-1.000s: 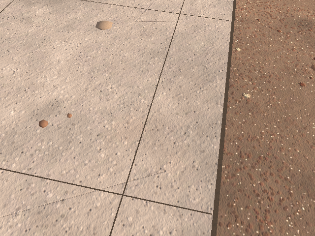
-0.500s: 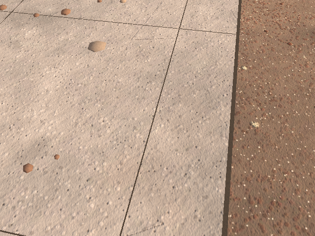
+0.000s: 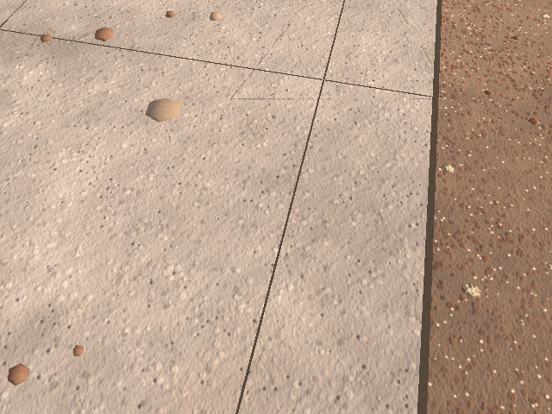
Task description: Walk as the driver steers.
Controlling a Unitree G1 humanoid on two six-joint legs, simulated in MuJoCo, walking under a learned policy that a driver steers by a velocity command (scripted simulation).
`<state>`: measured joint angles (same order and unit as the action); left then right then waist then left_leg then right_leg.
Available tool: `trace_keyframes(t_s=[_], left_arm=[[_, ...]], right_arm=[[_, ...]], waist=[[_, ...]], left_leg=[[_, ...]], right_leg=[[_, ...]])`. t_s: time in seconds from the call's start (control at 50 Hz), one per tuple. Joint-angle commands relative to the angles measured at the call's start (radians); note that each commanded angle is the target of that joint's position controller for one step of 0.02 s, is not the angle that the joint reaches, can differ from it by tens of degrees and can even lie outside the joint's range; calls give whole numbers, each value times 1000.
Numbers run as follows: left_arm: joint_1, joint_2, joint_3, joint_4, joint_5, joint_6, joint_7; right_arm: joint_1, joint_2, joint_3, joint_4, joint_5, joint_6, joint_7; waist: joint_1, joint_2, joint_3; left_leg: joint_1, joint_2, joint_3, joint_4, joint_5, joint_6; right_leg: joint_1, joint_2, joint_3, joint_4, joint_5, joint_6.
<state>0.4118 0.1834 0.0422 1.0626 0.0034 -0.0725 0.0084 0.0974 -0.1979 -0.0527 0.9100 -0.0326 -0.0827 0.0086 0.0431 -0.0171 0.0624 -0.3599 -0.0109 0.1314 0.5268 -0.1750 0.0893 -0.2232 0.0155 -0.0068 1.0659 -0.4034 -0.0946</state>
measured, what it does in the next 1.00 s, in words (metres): walks ahead, turning right: right foot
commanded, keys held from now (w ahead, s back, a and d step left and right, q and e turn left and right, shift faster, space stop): w+e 0.60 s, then w+q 0.40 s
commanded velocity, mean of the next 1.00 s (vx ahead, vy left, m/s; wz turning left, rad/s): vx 0.50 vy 0.00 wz -0.28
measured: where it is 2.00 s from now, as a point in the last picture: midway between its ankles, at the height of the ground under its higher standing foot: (349, 216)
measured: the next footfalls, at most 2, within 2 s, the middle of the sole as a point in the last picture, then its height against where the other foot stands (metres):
right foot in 0.46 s outside the picture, level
left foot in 1.04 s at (333, 321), level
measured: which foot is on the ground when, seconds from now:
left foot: down 0.00-0.48, up 0.50-1.00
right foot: up 0.00-0.44, down 0.46-1.00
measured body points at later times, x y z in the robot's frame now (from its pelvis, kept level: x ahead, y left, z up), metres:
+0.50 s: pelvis +0.26 -0.05 -0.02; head +0.29 -0.06 +0.43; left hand +0.48 +0.14 -0.13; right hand +0.15 -0.27 -0.16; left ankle +0.09 +0.08 -0.68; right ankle +0.33 -0.11 -0.73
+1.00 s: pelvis +0.52 -0.12 -0.01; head +0.55 -0.13 +0.44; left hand +0.55 +0.14 -0.15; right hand +0.61 -0.39 -0.13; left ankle +0.67 -0.08 -0.72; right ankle +0.33 -0.11 -0.73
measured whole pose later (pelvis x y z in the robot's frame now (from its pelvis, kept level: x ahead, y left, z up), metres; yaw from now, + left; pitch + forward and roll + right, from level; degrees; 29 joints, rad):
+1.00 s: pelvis +0.52 -0.12 -0.01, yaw -16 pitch +1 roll +0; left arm 0.41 0.22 0.03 1.01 0.03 -0.09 0.03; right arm 0.10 -0.22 -0.03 0.83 -0.02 -0.03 0.03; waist 0.04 0.02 0.05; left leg -0.54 -0.02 0.11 0.61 -0.10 0.11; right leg 0.19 0.11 -0.09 0.19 -0.38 -0.10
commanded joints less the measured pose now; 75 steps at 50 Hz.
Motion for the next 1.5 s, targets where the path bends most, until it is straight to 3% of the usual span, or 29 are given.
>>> trace_keyframes(t_s=[0.02,0.06,0.14,0.24,0.34,0.4,0.44,0.46,0.48,0.5,0.52,0.56,0.62,0.78,0.9,0.96,1.0,1.02,1.04,1.06,1.08,1.1,1.14,1.18,1.24,1.34,1.42,1.46,1.5], left_arm=[[-13,74,25,-62,14,4,-8],[3,46,26,-65,27,31,-23],[-110,38,28,-117,26,57,-38],[-296,33,15,-192,22,54,-53],[-422,41,6,-253,29,51,-62],[-364,69,19,-248,32,53,-57],[-207,105,41,-207,34,47,-49],[-67,142,61,-165,42,38,-39],[17,251,94,-156,54,36,-24],[-34,324,108,-182,29,47,-25],[-41,300,100,-176,12,57,-20],[-135,205,75,-178,6,48,-10],[-166,157,52,-186,-6,14,-3],[8,167,34,-129,5,-16,-10],[47,151,12,-95,22,-23,13],[23,173,6,-87,25,-28,29],[-1,211,15,-90,32,-19,41],[-25,229,21,-101,31,-12,40],[-78,231,19,-134,19,-15,35],[-1,122,1,-182,6,-24,10],[-73,178,8,-203,25,-35,2],[-132,177,5,-237,19,-49,-7],[-151,174,6,-245,21,-45,-10],[-127,147,-2,-257,44,-3,-15],[-181,133,-10,-295,48,25,-20],[-387,135,-18,-375,37,29,-26],[-496,142,-26,-424,29,18,-30],[-508,157,-27,-442,26,8,-30],[-411,189,-17,-423,22,-2,-24]], right_arm=[[137,-74,-17,12,10,-11,-6],[171,-51,-9,35,16,-24,-16],[246,-84,-14,57,19,-42,-22],[303,-82,-7,73,16,-42,-28],[382,-114,-13,100,13,-28,-44],[364,-149,-23,97,9,-11,-52],[346,-181,-34,84,7,8,-50],[327,-187,-36,68,12,14,-42],[331,-126,-23,21,25,12,-32],[289,-101,-23,-58,27,0,-14],[165,-144,-28,-85,17,-11,-8],[178,-125,-22,-77,26,-27,-9],[234,-104,-19,-63,-17,27,-1],[22,-107,-10,-114,13,55,20],[-98,-89,8,-156,14,45,31],[-53,-97,8,-151,11,41,25],[120,-134,-8,-102,8,38,16],[264,-162,-22,-57,3,31,11],[410,-214,-44,-23,-14,28,4],[408,-325,-74,-26,-16,37,-3],[352,-287,-69,-25,33,44,9],[270,-257,-62,-45,34,47,7],[206,-160,-37,-50,25,45,4],[203,-159,-30,-47,31,30,-4],[247,-213,-43,-43,35,13,-4],[345,-217,-49,-46,37,25,-5],[397,-227,-54,-55,24,33,-13],[387,-238,-57,-69,16,33,-19],[319,-258,-63,-96,14,31,-24]], waist=[[-50,60,-35],[-21,86,-28],[-16,80,1],[-44,79,44],[-75,83,57],[-32,119,6],[30,128,-87],[99,81,-159],[115,-65,-257],[53,-188,-298],[69,-25,-196],[-20,66,-43],[-83,38,-64],[0,-34,-9],[26,-30,49],[-16,-54,6],[-96,-88,-81],[-162,-84,-146],[-247,-26,-218],[-151,238,-286],[-149,120,-304],[-116,71,-155],[-49,-45,-32],[-10,-11,-33],[-15,31,-32],[-101,76,-30],[-145,88,-37],[-138,98,-38],[-77,111,-56]], left_leg=[[257,311,-342,-355,-28,79],[203,277,-232,-374,72,51],[229,263,-101,-394,193,41],[268,234,21,-393,313,27],[418,277,95,-339,491,26],[488,292,142,-173,876,21],[476,297,150,99,959,23],[362,280,162,338,801,-3],[53,208,160,683,284,-45],[-294,-21,-3,964,-381,-92],[-402,50,-148,945,-284,-80],[-334,123,-151,763,-146,-76],[-201,146,-146,637,-120,-111],[-344,136,-99,360,145,-82],[-348,49,-71,155,177,-29],[-196,-27,6,82,80,23],[-43,-79,20,65,-19,67],[112,-86,-8,0,-9,97],[340,23,-164,-64,-9,161],[654,318,-678,-81,86,342],[660,336,-872,-201,46,379],[521,320,-726,-238,25,341],[288,239,-563,-288,160,260],[180,169,-461,-311,255,225],[132,118,-402,-329,334,210],[233,79,-410,-301,361,136],[350,100,-462,-238,426,131],[376,120,-498,-198,452,122],[326,123,-516,-139,500,84]], right_leg=[[-324,-99,59,126,119,-9],[-285,-107,47,103,148,6],[-411,-126,23,58,261,23],[-446,-110,-37,-204,409,34],[-409,-73,-126,-393,366,-10],[-290,4,-174,-422,224,-69],[-115,70,-181,-471,138,-118],[90,76,-133,-570,164,-152],[362,-167,207,-610,50,-239],[503,-367,750,-774,102,-369],[438,-345,635,-811,146,-335],[207,-267,414,-837,345,-244],[96,-167,255,-849,553,-196],[223,-137,89,-916,718,-47],[351,-185,-11,-928,831,-25],[392,-203,-71,-800,1232,-1],[410,-223,-87,-559,1449,10],[351,-220,-96,-361,1371,10],[156,-177,-130,-63,1073,16],[-304,49,-123,352,75,70],[-460,59,76,452,-62,49],[-514,-13,103,391,33,44],[-434,-71,77,245,94,59],[-347,-93,64,142,92,95],[-353,-100,20,-1,148,135],[-425,-84,4,-265,348,160],[-446,-49,10,-392,365,146],[-402,-33,26,-459,339,128],[-226,-8,36,-541,278,99]])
